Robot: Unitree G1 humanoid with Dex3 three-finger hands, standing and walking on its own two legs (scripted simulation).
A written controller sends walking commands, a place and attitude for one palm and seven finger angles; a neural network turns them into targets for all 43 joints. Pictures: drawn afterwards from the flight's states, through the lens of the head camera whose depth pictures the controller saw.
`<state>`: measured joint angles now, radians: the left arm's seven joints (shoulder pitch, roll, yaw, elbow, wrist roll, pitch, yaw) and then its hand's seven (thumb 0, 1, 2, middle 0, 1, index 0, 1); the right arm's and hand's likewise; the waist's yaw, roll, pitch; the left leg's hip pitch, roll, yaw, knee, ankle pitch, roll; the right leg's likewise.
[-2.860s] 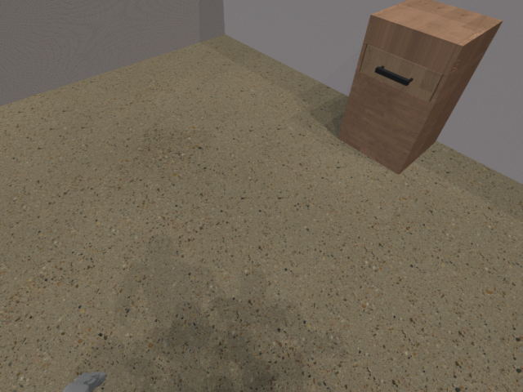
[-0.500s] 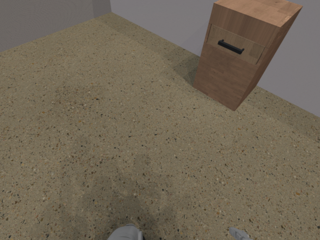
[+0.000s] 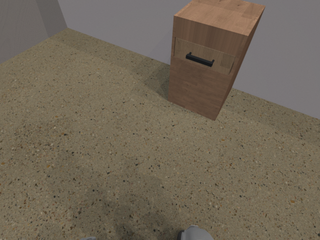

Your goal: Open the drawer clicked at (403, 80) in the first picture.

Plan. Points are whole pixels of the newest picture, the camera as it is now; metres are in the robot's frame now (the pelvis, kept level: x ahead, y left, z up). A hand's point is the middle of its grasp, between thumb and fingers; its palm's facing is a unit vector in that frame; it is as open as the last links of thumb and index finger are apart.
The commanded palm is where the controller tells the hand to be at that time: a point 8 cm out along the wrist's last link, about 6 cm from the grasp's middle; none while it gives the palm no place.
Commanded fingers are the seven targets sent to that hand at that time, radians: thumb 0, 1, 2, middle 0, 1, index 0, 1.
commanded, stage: walk to a spot facing it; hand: left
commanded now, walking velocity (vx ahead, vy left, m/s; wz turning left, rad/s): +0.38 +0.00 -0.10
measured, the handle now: (200, 58) +1.13 -0.28 -0.24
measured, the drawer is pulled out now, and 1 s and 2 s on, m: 0.00 0.00 0.00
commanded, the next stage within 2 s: turn to face it in 0.40 s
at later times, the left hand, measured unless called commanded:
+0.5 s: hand (98, 224) +0.20 +0.18 -0.19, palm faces +0.12 -0.98 -0.17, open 7.4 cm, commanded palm none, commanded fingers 0.00 0.90 0.90 -0.20 -0.30 -0.20 -0.30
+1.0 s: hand (113, 143) +0.46 +0.17 -0.16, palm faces -0.13 -0.95 -0.29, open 7.4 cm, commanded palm none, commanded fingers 0.00 0.90 0.90 -0.20 -0.30 -0.20 -0.30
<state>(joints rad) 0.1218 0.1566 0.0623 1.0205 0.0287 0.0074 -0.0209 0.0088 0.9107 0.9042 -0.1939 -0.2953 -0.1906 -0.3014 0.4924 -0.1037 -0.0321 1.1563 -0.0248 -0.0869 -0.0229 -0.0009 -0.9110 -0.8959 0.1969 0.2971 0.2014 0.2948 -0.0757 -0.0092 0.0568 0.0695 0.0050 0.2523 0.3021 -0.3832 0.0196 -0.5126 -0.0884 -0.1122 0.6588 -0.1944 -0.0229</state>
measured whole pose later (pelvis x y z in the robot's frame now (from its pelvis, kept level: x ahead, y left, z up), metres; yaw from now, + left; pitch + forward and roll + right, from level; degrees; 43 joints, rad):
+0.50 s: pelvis +0.25 +0.01 -0.01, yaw +2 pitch -1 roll -2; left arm 0.37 0.16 0.05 1.12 0.02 -0.06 0.01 0.00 0.91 0.90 -0.20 -0.30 -0.19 -0.30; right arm 0.14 -0.20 -0.06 1.00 -0.02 -0.06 0.03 0.00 -0.92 -0.90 0.19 0.30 0.20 0.29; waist 0.03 0.00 0.03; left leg -0.42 0.11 0.14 0.58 -0.13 0.01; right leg -0.03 -0.05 -0.18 0.52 -0.45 0.03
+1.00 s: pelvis +0.35 -0.02 -0.01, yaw -12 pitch -1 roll +2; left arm 0.19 0.17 0.07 0.95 0.02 0.01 0.01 0.01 0.91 0.90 -0.20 -0.30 -0.19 -0.30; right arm 0.19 -0.22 -0.07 1.01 -0.01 0.04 -0.02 0.00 -0.92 -0.90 0.20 0.30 0.20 0.29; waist 0.01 0.06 0.10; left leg -0.40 0.13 0.14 1.07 -0.51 -0.07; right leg -0.38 -0.03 -0.11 0.65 -0.26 -0.08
